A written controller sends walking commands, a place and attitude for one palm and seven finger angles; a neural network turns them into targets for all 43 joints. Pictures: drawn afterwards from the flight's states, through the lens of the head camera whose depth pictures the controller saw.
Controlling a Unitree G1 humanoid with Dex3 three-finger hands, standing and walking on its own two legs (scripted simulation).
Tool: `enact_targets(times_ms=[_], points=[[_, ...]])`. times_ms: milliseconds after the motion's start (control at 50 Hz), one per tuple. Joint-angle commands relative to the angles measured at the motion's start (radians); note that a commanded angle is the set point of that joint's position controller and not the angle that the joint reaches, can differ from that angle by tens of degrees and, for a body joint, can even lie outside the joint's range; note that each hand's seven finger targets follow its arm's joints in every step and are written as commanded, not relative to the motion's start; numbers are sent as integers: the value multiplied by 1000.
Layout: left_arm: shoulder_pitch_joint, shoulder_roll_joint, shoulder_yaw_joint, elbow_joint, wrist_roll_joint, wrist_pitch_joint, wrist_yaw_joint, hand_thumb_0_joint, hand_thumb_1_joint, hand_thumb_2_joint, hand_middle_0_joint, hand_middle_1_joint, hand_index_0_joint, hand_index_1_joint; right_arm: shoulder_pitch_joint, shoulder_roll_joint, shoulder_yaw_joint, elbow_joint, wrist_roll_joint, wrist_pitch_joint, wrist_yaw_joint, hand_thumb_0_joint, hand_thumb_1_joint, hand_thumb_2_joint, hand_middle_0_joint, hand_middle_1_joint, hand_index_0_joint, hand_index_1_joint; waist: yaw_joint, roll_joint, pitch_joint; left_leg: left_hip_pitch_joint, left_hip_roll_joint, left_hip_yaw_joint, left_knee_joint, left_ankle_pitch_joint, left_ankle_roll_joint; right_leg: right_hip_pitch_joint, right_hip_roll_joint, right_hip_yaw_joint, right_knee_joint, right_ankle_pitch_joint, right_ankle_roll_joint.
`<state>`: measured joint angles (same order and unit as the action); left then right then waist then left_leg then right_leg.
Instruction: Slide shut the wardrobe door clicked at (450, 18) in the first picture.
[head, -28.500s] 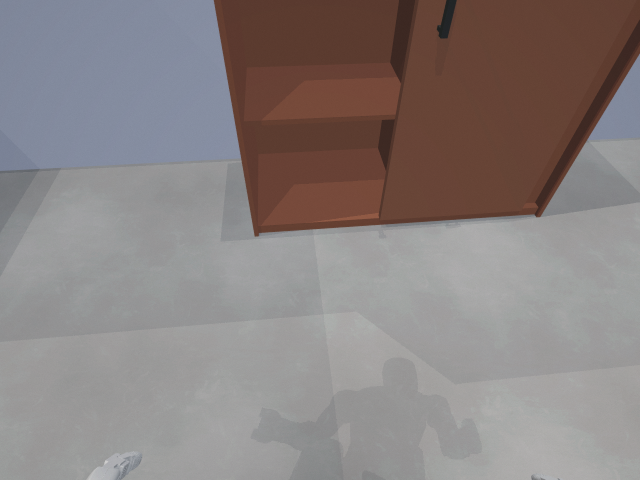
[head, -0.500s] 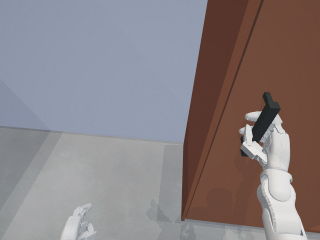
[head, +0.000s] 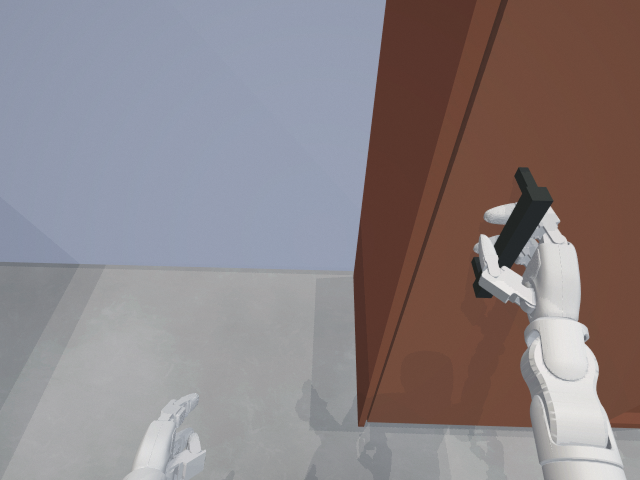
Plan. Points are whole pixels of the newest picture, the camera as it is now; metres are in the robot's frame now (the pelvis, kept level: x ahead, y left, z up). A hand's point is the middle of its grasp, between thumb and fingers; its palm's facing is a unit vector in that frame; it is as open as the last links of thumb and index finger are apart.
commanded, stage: loosen the grip on the handle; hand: right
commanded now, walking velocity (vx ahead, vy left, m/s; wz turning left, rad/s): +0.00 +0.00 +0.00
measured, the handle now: (501, 237) +0.36 -0.21 +0.13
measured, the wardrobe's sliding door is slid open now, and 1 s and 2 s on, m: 0.00 0.00 0.00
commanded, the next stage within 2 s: slip the hand off the handle in 0.50 s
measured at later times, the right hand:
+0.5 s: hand (480, 274) +0.31 -0.18 +0.12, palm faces +0.27 +0.95 -0.12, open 14.6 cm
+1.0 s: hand (523, 287) +0.30 -0.22 +0.12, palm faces +0.31 +0.94 -0.12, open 14.8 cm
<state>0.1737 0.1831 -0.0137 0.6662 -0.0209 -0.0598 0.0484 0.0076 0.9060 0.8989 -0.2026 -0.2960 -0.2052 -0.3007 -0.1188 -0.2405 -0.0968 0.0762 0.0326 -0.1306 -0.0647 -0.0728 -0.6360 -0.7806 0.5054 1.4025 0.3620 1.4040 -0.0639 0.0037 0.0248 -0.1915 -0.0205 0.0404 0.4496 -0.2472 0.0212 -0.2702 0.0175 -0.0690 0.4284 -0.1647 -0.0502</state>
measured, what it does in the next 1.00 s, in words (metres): stands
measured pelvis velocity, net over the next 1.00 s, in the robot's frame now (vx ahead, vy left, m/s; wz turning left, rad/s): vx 0.01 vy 0.02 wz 0.00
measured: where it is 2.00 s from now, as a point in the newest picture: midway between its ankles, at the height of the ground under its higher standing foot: outside the picture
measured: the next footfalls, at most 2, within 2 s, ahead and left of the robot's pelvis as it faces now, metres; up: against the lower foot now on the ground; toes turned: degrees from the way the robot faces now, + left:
none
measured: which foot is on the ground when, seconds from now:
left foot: down 0.00-1.00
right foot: down 0.00-1.00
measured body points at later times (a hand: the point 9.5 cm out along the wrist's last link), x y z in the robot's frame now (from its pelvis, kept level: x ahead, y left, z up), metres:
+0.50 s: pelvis +0.00 +0.03 -0.02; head +0.00 +0.04 +0.43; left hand +0.15 +0.27 -0.11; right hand +0.29 -0.23 +0.13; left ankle -0.02 +0.11 -0.74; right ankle +0.04 -0.08 -0.74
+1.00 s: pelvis +0.01 +0.02 -0.02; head +0.00 +0.02 +0.43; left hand +0.19 +0.24 -0.10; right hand +0.27 -0.27 +0.13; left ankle -0.02 +0.11 -0.74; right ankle +0.04 -0.08 -0.74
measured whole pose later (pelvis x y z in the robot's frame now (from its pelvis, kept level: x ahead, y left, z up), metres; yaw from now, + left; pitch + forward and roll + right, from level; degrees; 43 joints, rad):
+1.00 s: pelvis +0.01 +0.02 -0.02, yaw +0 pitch +1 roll +0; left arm 0.20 0.22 -0.03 0.64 -0.03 -0.10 0.07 0.01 0.91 0.90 -0.20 -0.30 -0.21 -0.30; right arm 0.01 -0.28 -0.24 0.07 0.15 -0.15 -0.02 -0.02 0.56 -0.20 0.28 1.17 0.24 1.15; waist -0.04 -0.02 -0.06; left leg -0.28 -0.04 0.04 0.62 -0.36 0.04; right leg -0.38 0.00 -0.05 0.63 -0.28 -0.03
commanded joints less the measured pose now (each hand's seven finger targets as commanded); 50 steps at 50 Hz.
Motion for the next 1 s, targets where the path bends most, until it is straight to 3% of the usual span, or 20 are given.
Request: enact_targets(times_ms=[0,20,60,80,120,140,160,240,320,380,460,500,560,580,620,700,780,800,860,980], points=[[-46,169,71,-133,1,-111,-12,0,900,900,-200,-300,-200,-300,-256,-10,-68,-280,134,-11,30,0,-296,-608,450,1400,450,1400,32,-266,-509,-185,-4,5,64,39,0,550,-88,142,39,481,129],[-70,157,54,-143,3,-118,-12,0,900,900,-200,-300,-200,-300,-237,2,-34,-265,119,-13,13,0,-175,-550,450,1400,450,1400,29,-231,-428,-164,-4,12,41,38,5,435,-66,126,25,246,107],[-73,159,34,-149,-4,-120,-9,0,900,900,-200,-300,-200,-300,-327,-31,-7,-178,52,-25,-32,0,67,-433,450,1400,450,1400,75,-85,-243,-178,6,10,5,16,-4,210,-43,117,18,-57,52],[-62,169,30,-145,2,-114,-10,0,900,900,-200,-300,-200,-300,-341,-61,-16,-139,14,-27,-55,0,188,-375,450,1400,450,1400,83,-11,-181,-191,10,5,-5,-16,-5,146,-43,115,18,-109,39],[-76,167,30,-169,6,-118,-11,0,900,900,-200,-300,-200,-300,-340,-42,20,-116,-24,-58,-75,0,429,-258,437,1383,437,1383,79,108,-164,-198,11,-4,10,-67,-5,102,-45,113,28,-128,24],[-90,167,27,-178,4,-124,-9,0,900,900,-200,-300,-200,-300,-337,-31,37,-111,-20,-76,-72,0,550,-200,423,1367,423,1367,73,112,-145,-204,15,-14,2,-101,-7,82,-43,104,30,-154,20],[-92,168,26,-175,1,-129,-6,0,900,900,-200,-300,-200,-300,-355,-53,15,-100,-6,-95,-66,0,550,-200,410,1350,410,1350,70,119,-142,-204,16,-26,-8,-137,-8,70,-39,96,34,-183,19],[-101,165,16,-161,-6,-144,8,0,900,900,-200,-300,-200,-300,-458,-88,4,-83,37,-146,-25,0,550,-200,357,1283,357,1283,71,-7,-133,-216,25,-71,-30,-223,-7,47,-20,63,68,-228,18],[-89,165,22,-169,-7,-158,10,0,900,900,-200,-300,-200,-300,-388,-150,-48,-108,36,-152,-11,0,550,-200,303,1217,303,1217,46,-74,-198,-177,33,-99,-34,-195,-1,43,-15,50,98,-169,14],[-66,171,25,-164,-3,-163,12,0,900,900,-200,-300,-200,-300,-342,-147,-52,-125,50,-135,-5,0,550,-200,263,1167,263,1167,54,-5,-249,-133,33,-101,-13,-36,-13,40,-14,43,123,-45,8],[-40,175,37,-159,-4,-164,11,0,900,900,-200,-300,-200,-300,-236,-141,-89,-184,86,-123,10,0,550,-200,250,1150,250,1150,37,30,-303,-76,33,-75,44,238,-29,59,-10,39,136,89,8],[-35,177,36,-158,-6,-158,11,0,900,900,-200,-300,-200,-300,-195,-143,-103,-185,98,-111,17,0,550,-200,250,1150,250,1150,36,51,-289,-68,39,-75,51,297,-41,38,-9,38,140,100,9],[-35,172,40,-161,-6,-151,10,0,900,900,-200,-300,-200,-300,-163,-134,-106,-236,99,-108,19,0,550,-200,250,1150,250,1150,28,26,-296,-71,31,-60,67,318,-34,60,-8,36,140,130,10],[-34,169,35,-159,-5,-150,9,0,900,900,-200,-300,-200,-300,-219,-72,-24,-232,89,-105,16,0,550,-200,250,1150,250,1150,60,27,-262,-113,28,-54,68,295,-34,63,-10,38,152,124,9],[-23,175,44,-153,-3,-145,11,0,900,900,-200,-300,-200,-300,-153,-138,-113,-209,92,-103,3,0,550,-200,250,1150,250,1150,36,36,-265,-113,25,-53,68,277,-30,58,-15,45,151,119,11],[-37,170,38,-168,-3,-124,12,0,900,900,-200,-300,-200,-300,-141,-160,-130,-231,81,-102,4,0,550,-200,250,1150,250,1150,31,23,-292,-101,23,-49,80,274,-26,54,-12,40,149,128,11],[-42,167,35,-167,-8,-99,19,0,900,900,-200,-300,-200,-300,-110,-219,-208,-213,98,-87,12,0,550,-200,250,1150,250,1150,22,12,-286,-91,16,-45,79,283,-19,53,-15,39,148,143,15],[-52,161,32,-175,-8,-96,20,0,900,900,-200,-300,-200,-300,-113,-191,-189,-222,107,-85,19,0,550,-200,250,1150,250,1150,24,-1,-279,-90,17,-41,79,291,-19,58,-14,40,145,147,15],[-54,161,31,-176,-11,-91,26,0,900,900,-200,-300,-200,-300,-114,-226,-235,-227,126,-86,24,0,550,-200,250,1150,250,1150,19,2,-273,-94,10,-36,73,260,-14,59,-17,44,139,137,18],[-54,168,31,-172,-11,-98,33,0,900,900,-200,-300,-200,-300,-141,-223,-203,-237,124,-115,68,0,550,-200,250,1150,250,1150,42,-48,-260,-148,1,-30,76,202,-7,81,-25,55,148,127,15]])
